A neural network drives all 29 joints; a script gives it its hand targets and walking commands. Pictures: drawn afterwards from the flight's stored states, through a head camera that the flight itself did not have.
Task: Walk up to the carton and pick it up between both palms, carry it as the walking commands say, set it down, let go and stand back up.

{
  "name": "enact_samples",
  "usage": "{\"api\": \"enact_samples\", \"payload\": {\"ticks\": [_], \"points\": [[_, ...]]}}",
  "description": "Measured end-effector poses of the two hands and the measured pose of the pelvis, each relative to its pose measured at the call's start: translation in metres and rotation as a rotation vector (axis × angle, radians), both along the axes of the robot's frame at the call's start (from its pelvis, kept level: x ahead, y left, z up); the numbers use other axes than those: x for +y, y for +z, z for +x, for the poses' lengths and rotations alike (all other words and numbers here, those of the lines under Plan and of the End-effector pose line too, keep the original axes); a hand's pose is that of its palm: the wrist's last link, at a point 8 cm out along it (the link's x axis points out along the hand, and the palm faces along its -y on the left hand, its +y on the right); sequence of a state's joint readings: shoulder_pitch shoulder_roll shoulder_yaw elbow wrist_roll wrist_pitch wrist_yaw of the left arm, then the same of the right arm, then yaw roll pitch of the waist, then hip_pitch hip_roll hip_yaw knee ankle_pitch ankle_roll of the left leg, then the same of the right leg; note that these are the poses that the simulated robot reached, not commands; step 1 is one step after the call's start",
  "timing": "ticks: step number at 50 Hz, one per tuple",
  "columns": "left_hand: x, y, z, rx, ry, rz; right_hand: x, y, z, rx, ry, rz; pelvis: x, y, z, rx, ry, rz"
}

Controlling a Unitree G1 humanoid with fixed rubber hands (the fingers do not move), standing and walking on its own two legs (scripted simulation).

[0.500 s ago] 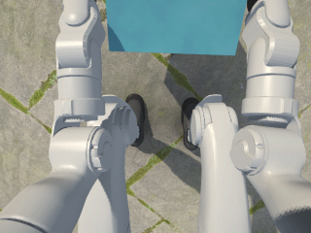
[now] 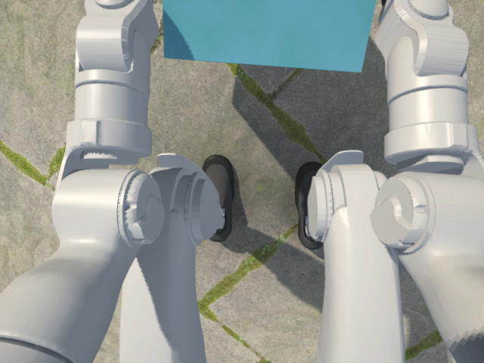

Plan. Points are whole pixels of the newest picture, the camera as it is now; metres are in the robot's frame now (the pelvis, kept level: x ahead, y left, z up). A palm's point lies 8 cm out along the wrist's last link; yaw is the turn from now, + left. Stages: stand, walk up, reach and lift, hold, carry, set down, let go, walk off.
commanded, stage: set down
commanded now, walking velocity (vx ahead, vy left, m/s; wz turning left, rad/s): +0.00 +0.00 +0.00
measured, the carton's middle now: out of the picture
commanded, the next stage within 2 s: none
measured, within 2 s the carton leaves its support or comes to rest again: rests again in 1.04 s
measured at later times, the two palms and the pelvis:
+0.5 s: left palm out of the picture +0.59 +0.13 -0.19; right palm out of the picture +0.56 -0.17 -0.21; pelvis +0.02 +0.00 -0.03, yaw +0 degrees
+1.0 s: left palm out of the picture +0.59 +0.15 -0.21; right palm out of the picture +0.57 -0.15 -0.22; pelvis +0.02 +0.00 -0.05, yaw +0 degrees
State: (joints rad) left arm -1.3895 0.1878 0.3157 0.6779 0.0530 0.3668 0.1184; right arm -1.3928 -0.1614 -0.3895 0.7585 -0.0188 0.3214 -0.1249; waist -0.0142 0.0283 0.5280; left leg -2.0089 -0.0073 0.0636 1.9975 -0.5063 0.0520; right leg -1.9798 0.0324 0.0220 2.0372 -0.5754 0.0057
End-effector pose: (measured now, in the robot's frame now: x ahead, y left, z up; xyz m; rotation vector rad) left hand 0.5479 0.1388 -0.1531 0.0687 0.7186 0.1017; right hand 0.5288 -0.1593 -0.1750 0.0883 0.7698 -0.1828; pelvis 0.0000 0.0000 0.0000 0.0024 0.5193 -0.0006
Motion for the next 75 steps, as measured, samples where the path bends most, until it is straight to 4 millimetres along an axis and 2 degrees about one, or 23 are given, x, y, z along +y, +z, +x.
{"api": "enact_samples", "payload": {"ticks": [4,7,12,16,22,27,60,75], "points": [[-0.002,0.003,0.012,-0.045,0.012,-0.016,-0.002,0.002,0.012,-0.044,0.003,-0.009,-0.002,-0.007,0.004,-0.005,0.003,0.005],[-0.003,-0.006,0.016,-0.044,0.016,-0.027,-0.004,-0.002,0.020,-0.043,0.023,-0.034,-0.004,-0.012,0.006,0.002,0.003,0.008],[-0.004,-0.027,0.022,0.009,0.004,-0.026,-0.004,-0.026,0.018,0.014,0.033,-0.045,-0.003,-0.017,0.011,0.028,0.004,0.005],[-0.006,-0.035,0.030,0.014,-0.030,-0.009,-0.007,-0.041,0.019,0.049,0.037,-0.033,-0.002,-0.022,0.016,0.040,0.003,0.002],[-0.010,-0.035,0.040,-0.029,-0.045,-0.014,-0.010,-0.037,0.029,0.005,0.008,-0.039,0.000,-0.029,0.021,0.033,-0.002,-0.003],[-0.010,-0.036,0.041,-0.034,-0.045,-0.017,-0.010,-0.040,0.028,0.003,0.010,-0.039,0.001,-0.034,0.020,0.024,-0.003,-0.007],[0.024,-0.070,0.040,0.008,-0.019,-0.031,0.014,-0.053,0.048,-0.025,0.129,-0.020,0.006,-0.054,0.025,0.041,0.022,-0.038],[0.022,-0.073,0.044,0.000,-0.022,-0.027,0.011,-0.059,0.051,-0.043,0.130,-0.005,0.007,-0.060,0.026,0.045,0.024,-0.044]]}}
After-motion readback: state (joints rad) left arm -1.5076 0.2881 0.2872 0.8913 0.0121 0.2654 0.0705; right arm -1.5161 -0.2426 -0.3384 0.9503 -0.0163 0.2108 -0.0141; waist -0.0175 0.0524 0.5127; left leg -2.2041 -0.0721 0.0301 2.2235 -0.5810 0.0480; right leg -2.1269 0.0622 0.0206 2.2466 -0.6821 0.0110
